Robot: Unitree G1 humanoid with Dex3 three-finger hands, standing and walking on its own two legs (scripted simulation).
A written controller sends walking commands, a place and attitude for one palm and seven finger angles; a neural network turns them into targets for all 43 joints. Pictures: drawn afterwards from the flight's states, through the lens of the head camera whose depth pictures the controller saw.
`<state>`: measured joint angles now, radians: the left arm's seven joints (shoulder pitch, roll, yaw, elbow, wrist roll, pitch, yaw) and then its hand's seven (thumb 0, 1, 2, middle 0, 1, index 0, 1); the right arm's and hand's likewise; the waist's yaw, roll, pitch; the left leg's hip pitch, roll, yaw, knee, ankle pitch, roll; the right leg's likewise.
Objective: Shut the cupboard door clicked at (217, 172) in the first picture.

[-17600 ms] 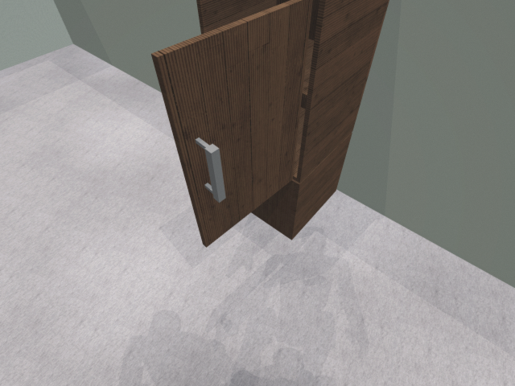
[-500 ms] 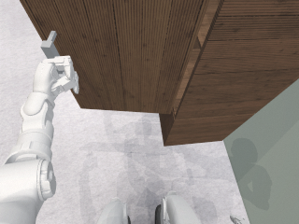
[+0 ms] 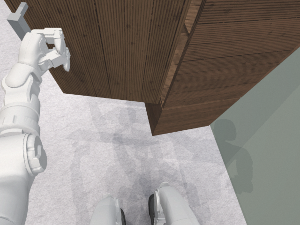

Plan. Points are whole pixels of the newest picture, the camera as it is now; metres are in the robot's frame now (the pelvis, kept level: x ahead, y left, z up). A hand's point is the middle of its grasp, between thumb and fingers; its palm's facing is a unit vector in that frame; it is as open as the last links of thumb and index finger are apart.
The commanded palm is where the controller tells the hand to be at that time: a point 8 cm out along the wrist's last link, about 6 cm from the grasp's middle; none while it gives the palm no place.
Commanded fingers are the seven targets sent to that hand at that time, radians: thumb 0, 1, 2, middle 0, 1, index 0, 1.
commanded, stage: push the door shut along its arc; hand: left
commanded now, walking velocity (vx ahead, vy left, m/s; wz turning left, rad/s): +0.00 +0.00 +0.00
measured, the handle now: (35, 39) +0.59 +0.23 +0.07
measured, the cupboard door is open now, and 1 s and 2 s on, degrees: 74 58 58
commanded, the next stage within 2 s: pull the fist back off the door in 0.70 s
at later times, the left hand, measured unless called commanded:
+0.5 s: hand (75, 40) +0.57 +0.13 +0.08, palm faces -0.34 -0.94 -0.02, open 3.0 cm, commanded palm +0.59 +0.16 +0.07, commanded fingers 0.00 0.90 0.90 -1.30 -1.50 -1.30 -1.50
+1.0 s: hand (84, 29) +0.63 +0.11 +0.07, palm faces +0.05 -1.00 -0.03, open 3.1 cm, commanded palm +0.59 +0.13 +0.07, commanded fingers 0.00 0.90 0.90 -1.30 -1.50 -1.30 -1.50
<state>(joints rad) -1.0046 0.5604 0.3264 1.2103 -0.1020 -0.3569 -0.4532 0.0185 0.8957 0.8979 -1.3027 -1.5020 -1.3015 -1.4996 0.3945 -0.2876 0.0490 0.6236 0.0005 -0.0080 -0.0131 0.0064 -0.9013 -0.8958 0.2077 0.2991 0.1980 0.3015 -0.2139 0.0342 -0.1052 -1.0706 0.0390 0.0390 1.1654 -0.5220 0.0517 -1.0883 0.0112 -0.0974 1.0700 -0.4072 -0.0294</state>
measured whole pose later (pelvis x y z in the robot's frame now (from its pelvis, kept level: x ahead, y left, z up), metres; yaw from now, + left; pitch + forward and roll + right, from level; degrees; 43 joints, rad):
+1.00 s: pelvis +0.01 +0.00 -0.02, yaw -1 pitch +33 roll -5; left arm -1.31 0.56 0.36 1.23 0.06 -0.26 0.01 0.01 0.88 0.91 -1.30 -1.50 -1.30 -1.50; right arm 0.47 -0.24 0.06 0.61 -0.10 -0.04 0.08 0.00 -0.90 -0.90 0.21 0.30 0.20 0.30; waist -0.30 0.07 -0.10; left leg -1.28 0.06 0.01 1.27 -0.56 0.04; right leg -1.29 0.03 -0.12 1.15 -0.43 -0.04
